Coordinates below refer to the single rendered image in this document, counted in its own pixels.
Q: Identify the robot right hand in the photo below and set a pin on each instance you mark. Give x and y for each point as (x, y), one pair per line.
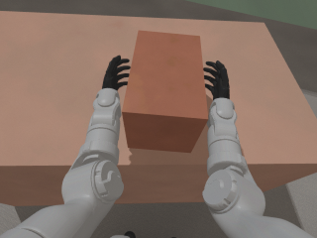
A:
(221, 87)

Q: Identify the robot left forearm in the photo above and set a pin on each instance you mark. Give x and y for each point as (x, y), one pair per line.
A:
(101, 142)

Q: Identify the right robot upper arm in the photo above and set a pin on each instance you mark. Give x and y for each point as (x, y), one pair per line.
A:
(237, 206)

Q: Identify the pedestal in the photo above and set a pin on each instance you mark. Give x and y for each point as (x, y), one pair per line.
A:
(52, 66)

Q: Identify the robot right forearm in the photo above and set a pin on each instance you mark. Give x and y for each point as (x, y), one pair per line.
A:
(223, 141)

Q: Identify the left robot upper arm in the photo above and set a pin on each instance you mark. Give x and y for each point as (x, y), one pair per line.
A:
(88, 192)

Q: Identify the robot left hand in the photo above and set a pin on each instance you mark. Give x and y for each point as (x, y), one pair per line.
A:
(112, 77)

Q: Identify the carton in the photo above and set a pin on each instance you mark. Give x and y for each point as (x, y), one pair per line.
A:
(165, 104)

